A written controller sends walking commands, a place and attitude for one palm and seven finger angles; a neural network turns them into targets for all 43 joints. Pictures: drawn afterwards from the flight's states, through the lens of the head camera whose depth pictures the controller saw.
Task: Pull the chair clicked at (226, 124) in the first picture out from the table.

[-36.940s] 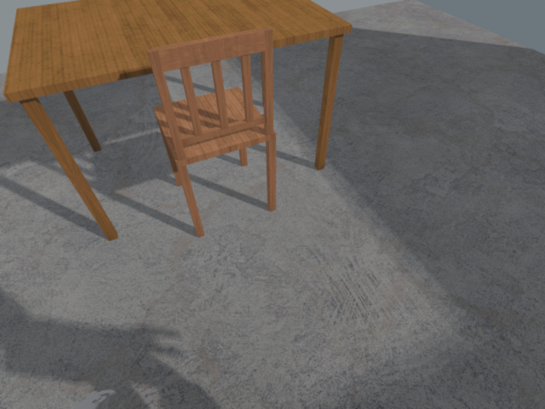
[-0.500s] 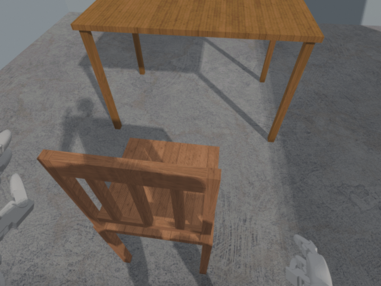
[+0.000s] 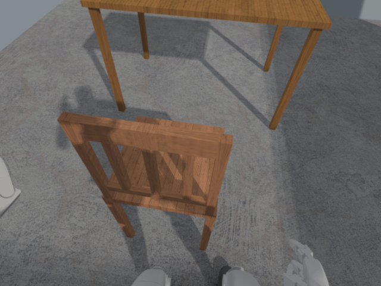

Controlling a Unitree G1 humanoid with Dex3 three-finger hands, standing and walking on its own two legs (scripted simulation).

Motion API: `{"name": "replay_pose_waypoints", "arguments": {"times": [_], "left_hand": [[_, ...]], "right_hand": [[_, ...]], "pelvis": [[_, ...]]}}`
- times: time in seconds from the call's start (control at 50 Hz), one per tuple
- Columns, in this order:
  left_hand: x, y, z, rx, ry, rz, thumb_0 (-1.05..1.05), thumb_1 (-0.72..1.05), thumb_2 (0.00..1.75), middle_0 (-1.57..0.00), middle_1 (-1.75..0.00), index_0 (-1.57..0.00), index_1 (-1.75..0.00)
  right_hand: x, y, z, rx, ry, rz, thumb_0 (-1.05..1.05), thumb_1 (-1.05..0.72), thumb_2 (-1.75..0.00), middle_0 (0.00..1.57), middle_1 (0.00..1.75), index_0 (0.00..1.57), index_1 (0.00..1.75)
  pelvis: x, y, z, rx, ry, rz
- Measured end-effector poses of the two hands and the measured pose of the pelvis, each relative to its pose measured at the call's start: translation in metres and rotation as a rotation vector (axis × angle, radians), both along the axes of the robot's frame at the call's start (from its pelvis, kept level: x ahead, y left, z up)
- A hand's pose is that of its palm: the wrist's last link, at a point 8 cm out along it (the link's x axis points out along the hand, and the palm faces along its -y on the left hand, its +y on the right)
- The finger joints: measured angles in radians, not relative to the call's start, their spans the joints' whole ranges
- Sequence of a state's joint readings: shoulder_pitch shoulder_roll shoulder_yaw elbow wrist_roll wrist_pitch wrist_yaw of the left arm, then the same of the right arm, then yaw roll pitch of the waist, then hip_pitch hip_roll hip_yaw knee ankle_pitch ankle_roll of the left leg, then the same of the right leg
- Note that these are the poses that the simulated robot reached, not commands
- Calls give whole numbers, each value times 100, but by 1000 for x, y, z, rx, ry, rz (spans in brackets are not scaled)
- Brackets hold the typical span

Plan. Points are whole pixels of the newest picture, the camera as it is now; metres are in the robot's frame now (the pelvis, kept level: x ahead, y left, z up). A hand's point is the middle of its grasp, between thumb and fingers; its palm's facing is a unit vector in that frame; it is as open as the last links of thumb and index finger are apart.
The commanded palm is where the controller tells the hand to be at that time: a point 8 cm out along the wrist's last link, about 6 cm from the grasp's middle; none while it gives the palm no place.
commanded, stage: step back with the hand held close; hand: left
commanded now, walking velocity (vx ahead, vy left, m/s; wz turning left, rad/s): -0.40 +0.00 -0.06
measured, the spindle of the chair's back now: (152, 171) +0.40 +0.14 -0.08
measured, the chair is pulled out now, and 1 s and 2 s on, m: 0.71 0.71 0.71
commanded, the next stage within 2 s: stop stepping back and stand still in 0.22 s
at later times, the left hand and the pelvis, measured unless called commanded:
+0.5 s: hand out of the picture +0.14 +0.26 +0.18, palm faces +0.33 -0.77 -0.54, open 7.4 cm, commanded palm +0.08 +0.30 +0.20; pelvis -0.07 +0.01 +0.01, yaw -3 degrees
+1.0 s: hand out of the picture +0.10 +0.26 +0.16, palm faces +0.43 -0.82 -0.38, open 7.4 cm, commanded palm +0.05 +0.30 +0.20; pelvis -0.10 +0.00 +0.02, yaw -1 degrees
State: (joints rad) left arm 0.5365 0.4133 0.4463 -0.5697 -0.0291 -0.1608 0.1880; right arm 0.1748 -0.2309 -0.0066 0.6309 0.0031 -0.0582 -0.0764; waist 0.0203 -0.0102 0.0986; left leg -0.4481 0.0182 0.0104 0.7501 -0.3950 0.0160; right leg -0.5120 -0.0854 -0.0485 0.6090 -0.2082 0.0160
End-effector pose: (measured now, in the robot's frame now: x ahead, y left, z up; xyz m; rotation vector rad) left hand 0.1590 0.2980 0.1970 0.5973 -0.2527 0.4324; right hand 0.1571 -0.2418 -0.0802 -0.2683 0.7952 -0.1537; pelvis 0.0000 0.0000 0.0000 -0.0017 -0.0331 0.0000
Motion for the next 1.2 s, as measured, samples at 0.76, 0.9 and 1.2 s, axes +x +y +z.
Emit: {"name": "replay_pose_waypoints", "arguments": {"times": [0.76,0.9,1.2], "left_hand": [[-88,-11,34,142,40,-210,1,88,90,-22,-30,-22,-31],[-108,9,8,-3,78,-8,1,88,90,-22,-30,-22,-31],[-80,5,28,42,-3,-147,1,88,90,-22,-30,-22,-31]], "right_hand": [[-145,2,25,68,-54,-126,1,-90,-89,20,30,20,30],[-160,-6,8,79,40,-115,1,-91,-89,20,30,20,30],[-112,12,42,40,-121,-94,1,-91,-89,20,30,20,30]], "pelvis": [[-103,3,21,-24,39,-63],[-105,-2,23,-8,28,-59],[-97,15,28,-18,18,-50]]}}
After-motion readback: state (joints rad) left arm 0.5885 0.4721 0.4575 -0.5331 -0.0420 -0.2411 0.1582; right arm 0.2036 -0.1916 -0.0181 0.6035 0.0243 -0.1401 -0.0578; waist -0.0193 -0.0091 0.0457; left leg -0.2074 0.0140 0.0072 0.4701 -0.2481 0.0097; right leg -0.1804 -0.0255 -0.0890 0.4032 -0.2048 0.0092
